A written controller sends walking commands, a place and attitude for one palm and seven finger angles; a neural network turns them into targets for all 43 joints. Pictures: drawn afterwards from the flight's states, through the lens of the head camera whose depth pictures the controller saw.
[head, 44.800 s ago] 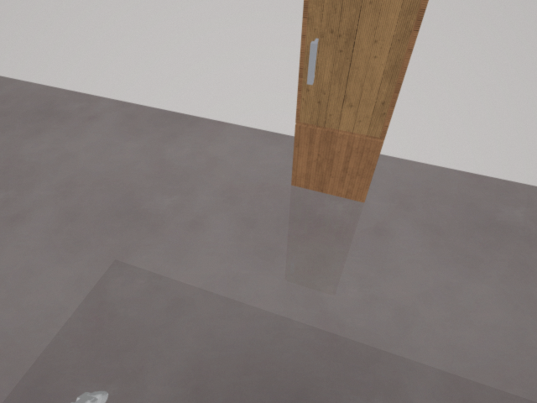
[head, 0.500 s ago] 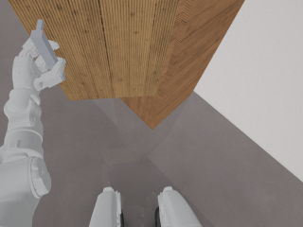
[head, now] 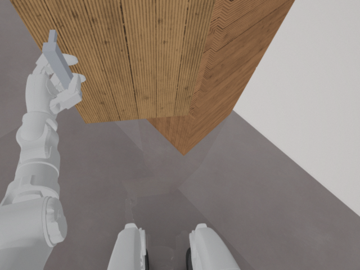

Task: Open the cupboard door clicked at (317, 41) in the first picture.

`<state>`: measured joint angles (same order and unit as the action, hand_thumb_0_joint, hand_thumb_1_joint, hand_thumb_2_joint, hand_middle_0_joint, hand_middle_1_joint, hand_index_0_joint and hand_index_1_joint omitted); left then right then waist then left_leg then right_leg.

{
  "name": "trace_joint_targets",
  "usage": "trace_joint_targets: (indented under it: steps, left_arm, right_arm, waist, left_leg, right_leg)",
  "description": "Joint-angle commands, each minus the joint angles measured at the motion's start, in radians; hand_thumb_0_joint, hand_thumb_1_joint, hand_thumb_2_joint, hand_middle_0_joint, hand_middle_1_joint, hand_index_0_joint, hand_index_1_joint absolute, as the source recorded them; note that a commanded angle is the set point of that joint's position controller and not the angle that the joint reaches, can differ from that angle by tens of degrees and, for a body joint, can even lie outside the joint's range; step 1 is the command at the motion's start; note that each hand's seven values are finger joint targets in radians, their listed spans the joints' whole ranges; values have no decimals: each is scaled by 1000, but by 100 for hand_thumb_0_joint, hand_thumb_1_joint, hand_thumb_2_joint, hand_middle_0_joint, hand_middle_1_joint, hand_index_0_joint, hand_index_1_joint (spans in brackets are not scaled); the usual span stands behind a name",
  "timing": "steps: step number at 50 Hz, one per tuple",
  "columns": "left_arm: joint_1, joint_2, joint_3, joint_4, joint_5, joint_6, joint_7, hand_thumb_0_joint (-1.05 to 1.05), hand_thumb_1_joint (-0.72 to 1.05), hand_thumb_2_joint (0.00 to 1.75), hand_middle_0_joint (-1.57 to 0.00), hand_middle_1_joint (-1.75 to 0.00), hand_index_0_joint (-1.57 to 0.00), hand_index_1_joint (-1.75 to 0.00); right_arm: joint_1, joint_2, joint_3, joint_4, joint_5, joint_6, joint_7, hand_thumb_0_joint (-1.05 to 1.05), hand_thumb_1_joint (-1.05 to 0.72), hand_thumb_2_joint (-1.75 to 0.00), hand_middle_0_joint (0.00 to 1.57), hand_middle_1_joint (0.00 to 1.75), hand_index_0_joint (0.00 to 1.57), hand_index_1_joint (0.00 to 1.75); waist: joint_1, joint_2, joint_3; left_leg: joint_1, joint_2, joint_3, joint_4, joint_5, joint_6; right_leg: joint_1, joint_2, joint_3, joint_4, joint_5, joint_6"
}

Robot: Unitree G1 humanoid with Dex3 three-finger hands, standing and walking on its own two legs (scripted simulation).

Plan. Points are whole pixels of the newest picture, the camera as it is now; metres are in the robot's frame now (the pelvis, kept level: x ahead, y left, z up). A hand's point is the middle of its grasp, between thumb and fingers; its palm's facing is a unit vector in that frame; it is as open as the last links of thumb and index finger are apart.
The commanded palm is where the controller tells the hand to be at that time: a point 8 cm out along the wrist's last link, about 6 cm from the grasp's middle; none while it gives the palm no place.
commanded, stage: pull the door open along its arc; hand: left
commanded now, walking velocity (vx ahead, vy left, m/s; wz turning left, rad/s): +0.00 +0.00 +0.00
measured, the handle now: (66, 68) +0.54 +0.23 +0.06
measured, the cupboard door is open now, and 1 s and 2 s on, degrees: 54 100 100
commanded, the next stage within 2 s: open thumb and fingers to let go in 0.78 s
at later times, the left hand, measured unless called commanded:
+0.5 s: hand (117, 153) +0.34 +0.11 +0.06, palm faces +0.41 -0.91 +0.03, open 6.5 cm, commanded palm +0.27 +0.16 +0.05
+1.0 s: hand (151, 172) +0.30 +0.05 +0.05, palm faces +0.42 -0.91 -0.01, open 6.2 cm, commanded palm +0.25 +0.08 +0.05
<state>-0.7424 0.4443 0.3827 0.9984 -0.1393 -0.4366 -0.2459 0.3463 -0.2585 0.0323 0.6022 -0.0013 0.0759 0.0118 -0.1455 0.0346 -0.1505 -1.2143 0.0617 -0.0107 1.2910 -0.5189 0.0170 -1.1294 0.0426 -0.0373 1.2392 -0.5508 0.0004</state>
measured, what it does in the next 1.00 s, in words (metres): shifts its weight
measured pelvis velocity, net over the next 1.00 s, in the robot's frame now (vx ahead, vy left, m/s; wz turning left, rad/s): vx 0.02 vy -0.05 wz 0.10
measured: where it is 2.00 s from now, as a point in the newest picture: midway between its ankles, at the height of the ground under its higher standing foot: outside the picture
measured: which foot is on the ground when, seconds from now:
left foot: down 0.00-1.00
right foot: down 0.00-1.00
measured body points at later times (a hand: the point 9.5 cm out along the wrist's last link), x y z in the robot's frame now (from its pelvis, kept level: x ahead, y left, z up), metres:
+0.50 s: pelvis +0.02 -0.01 +0.02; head +0.10 +0.00 +0.47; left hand +0.31 +0.15 +0.06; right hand +0.21 -0.22 -0.08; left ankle +0.04 +0.11 -0.62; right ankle +0.02 -0.13 -0.62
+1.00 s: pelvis +0.02 -0.05 +0.02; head +0.09 -0.06 +0.46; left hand +0.28 +0.09 +0.06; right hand +0.21 -0.26 -0.09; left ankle +0.04 +0.11 -0.62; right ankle +0.02 -0.13 -0.62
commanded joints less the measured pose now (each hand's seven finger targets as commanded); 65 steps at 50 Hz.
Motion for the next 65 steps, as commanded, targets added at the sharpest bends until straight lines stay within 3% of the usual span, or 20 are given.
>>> trace_joint_targets:
  steps: [1, 7, 8, 9, 11, 13, 15, 17, 21, 25, 32, 35, 41, 43, 44, 46, 50, 53, 62, 65]
  left_arm:
    - [-96, 116, -40, -299, -30, -56, -12, 0, 90, 90, -40, -135, -40, -135]
    - [262, -26, -113, -538, -74, -59, 23, 0, 90, 90, -40, -135, -40, -135]
    - [295, -55, 25, -614, -145, -58, 176, 0, 90, 90, -40, -135, -40, -135]
    - [376, -165, -87, -623, -119, -49, 249, 0, 90, 90, -40, -135, -40, -135]
    - [482, -162, -65, -693, -81, -55, 370, 0, 90, 90, -40, -135, -40, -135]
    - [555, -228, -112, -754, -36, -66, 467, 0, 90, 90, -40, -135, -40, -135]
    - [589, -240, -129, -804, 24, -83, 561, 0, 90, 90, -40, -135, -40, -135]
    - [623, -317, -208, -857, 91, -94, 644, 0, 90, 90, -40, -135, -40, -135]
    - [696, -404, -337, -910, 213, -89, 769, 0, 90, 90, -40, -135, -40, -135]
    - [720, -440, -404, -929, 240, -78, 777, 0, 90, 90, -40, -135, -40, -135]
    - [839, -545, -530, -978, 230, -74, 757, 0, 90, 90, -40, -135, -40, -135]
    - [912, -571, -571, -990, 246, -62, 754, 0, 90, 90, -40, -135, -40, -135]
    - [899, -650, -665, -1012, 282, -47, 773, 0, 90, 90, -40, -135, -40, -135]
    - [838, -622, -636, -990, 277, -42, 785, 0, 90, 90, -40, -135, -40, -135]
    - [728, -579, -602, -988, 278, -49, 795, 0, 90, 90, -40, -135, -40, -135]
    - [716, -573, -587, -965, 278, -54, 799, 0, 76, 84, -39, -134, -39, -134]
    - [748, -579, -588, -966, 269, -53, 790, 0, 48, 72, -37, -130, -37, -130]
    - [729, -606, -619, -957, 265, -44, 779, 0, 27, 63, -35, -128, -35, -128]
    - [643, -631, -642, -936, 285, -50, 799, 0, -36, 36, -31, -122, -31, -122]
    - [675, -626, -635, -941, 283, -42, 803, 0, -50, 30, -30, -120, -30, -120]
  right_arm:
    - [95, -165, -79, -100, 10, -18, 0, 0, -90, -90, 20, 30, 20, 30]
    - [38, -144, -91, -152, 21, -30, 17, 0, -90, -90, 20, 30, 20, 30]
    - [6, -115, -86, -164, 8, -42, 13, 0, -90, -90, 20, 30, 20, 30]
    - [-9, -107, -82, -172, 1, -51, 21, 0, -90, -90, 20, 30, 20, 30]
    - [-21, -104, -82, -173, -11, -55, 28, 0, -90, -90, 20, 30, 20, 30]
    - [-43, -88, -81, -182, -27, -55, 38, 0, -90, -90, 20, 30, 20, 30]
    - [-59, -81, -81, -188, -44, -54, 40, 0, -90, -90, 20, 30, 20, 30]
    - [-85, -59, -80, -194, -57, -50, 47, 0, -90, -90, 20, 30, 20, 30]
    - [-114, -42, -84, -196, -75, -46, 54, 0, -90, -90, 20, 30, 20, 30]
    - [-135, -30, -80, -196, -79, -54, 35, 0, -90, -90, 20, 30, 20, 30]
    - [-184, -5, -67, -200, -78, -93, 23, 0, -90, -90, 20, 30, 20, 30]
    - [-190, -1, -62, -206, -80, -115, 22, 0, -90, -90, 20, 30, 20, 30]
    - [-208, 6, -54, -198, -85, -165, 19, 0, -90, -90, 20, 30, 20, 30]
    - [-204, -1, -57, -183, -85, -171, 12, 0, -90, -90, 20, 30, 20, 30]
    - [-204, -6, -60, -166, -85, -168, 6, 0, -90, -90, 20, 30, 20, 30]
    - [-210, -3, -64, -162, -86, -169, 0, 0, -90, -90, 20, 30, 20, 30]
    - [-200, -4, -69, -172, -83, -167, 1, 0, -90, -90, 20, 30, 20, 30]
    - [-194, -7, -67, -169, -79, -164, 2, 0, -90, -90, 20, 30, 20, 30]
    - [-204, -10, -66, -168, -81, -171, 6, 0, -90, -90, 20, 30, 20, 30]
    - [-204, -10, -66, -175, -81, -175, 7, 0, -90, -90, 20, 30, 20, 30]
  waist:
    - [53, 65, -505]
    - [95, 25, -439]
    - [181, 5, -426]
    - [147, 17, -392]
    - [166, -19, -379]
    - [167, -23, -360]
    - [169, -61, -349]
    - [174, -15, -361]
    - [161, -42, -372]
    - [141, -87, -328]
    - [141, -79, -308]
    - [135, -111, -293]
    - [113, -123, -274]
    - [103, -147, -259]
    - [90, -140, -245]
    - [103, -140, -278]
    - [122, -134, -342]
    - [99, -156, -302]
    - [95, -123, -295]
    - [113, -118, -313]
  left_leg:
    - [473, -40, -24, -179, 377, 6]
    - [492, -47, -4, -222, 407, 3]
    - [468, -45, 2, -251, 410, -9]
    - [473, -47, 6, -256, 394, -13]
    - [458, -44, 4, -261, 408, -20]
    - [453, -49, 12, -259, 407, -21]
    - [432, -50, 8, -249, 402, -19]
    - [454, -53, 10, -246, 422, -22]
    - [469, -56, 5, -229, 430, -20]
    - [453, -64, 6, -233, 354, -13]
    - [452, -77, 11, -236, 317, -11]
    - [429, -79, 4, -230, 298, -11]
    - [383, -87, -8, -200, 235, -11]
    - [368, -86, -13, -191, 214, -13]
    - [359, -84, -13, -178, 204, -13]
    - [336, -87, -13, -167, 187, -13]
    - [363, -89, -9, -180, 229, -13]
    - [369, -85, -9, -186, 214, -9]
    - [391, -82, -13, -190, 196, -5]
    - [394, -83, -14, -195, 212, -6]
  right_leg:
    - [253, 13, -6, -174, 380, -24]
    - [323, 11, -16, -201, 434, -23]
    - [355, 8, -31, -204, 419, -20]
    - [347, 10, -35, -210, 405, -16]
    - [368, 5, -40, -197, 416, -21]
    - [387, -1, -35, -196, 435, -21]
    - [403, -5, -28, -185, 447, -22]
    - [400, -12, -24, -173, 460, -27]
    - [401, -16, -18, -176, 479, -29]
    - [426, -20, -3, -219, 462, -27]
    - [460, -41, 16, -255, 491, -18]
    - [470, -52, 30, -264, 512, -11]
    - [435, -75, 59, -275, 474, 1]
    - [419, -80, 67, -283, 445, 4]
    - [393, -84, 78, -286, 419, 6]
    - [410, -94, 112, -297, 382, 9]
    - [461, -93, 99, -284, 459, 7]
    - [439, -93, 91, -295, 448, 13]
    - [369, -74, 53, -280, 333, -6]
    - [386, -68, 43, -273, 342, -14]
